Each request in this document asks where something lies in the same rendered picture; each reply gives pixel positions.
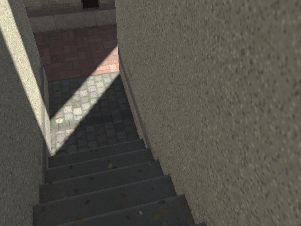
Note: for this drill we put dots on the stairs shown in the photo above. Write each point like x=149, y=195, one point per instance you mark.
x=113, y=185

